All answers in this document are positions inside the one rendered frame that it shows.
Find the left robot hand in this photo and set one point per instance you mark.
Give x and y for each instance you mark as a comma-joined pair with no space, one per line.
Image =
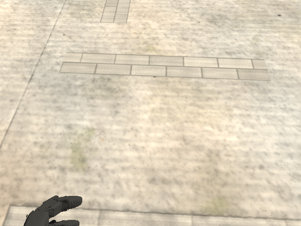
51,208

